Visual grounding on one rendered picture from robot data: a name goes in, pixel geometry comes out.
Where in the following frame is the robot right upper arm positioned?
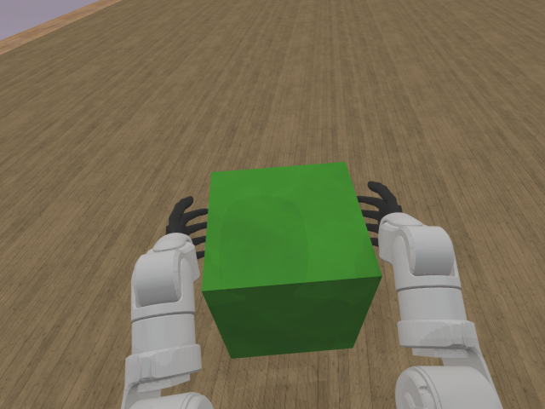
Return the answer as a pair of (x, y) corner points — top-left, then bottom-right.
(395, 366), (502, 409)

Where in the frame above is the robot right forearm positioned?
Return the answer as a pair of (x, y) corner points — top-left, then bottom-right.
(378, 212), (503, 409)

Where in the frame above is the robot left hand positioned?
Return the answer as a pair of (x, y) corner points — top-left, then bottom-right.
(165, 196), (208, 259)

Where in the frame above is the robot left upper arm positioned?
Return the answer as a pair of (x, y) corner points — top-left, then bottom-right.
(130, 392), (214, 409)

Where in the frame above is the robot right hand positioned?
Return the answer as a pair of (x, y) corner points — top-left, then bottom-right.
(357, 181), (402, 247)

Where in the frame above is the robot left forearm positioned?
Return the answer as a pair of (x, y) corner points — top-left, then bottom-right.
(121, 233), (202, 409)

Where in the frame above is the carton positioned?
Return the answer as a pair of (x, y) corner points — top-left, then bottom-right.
(202, 162), (382, 359)

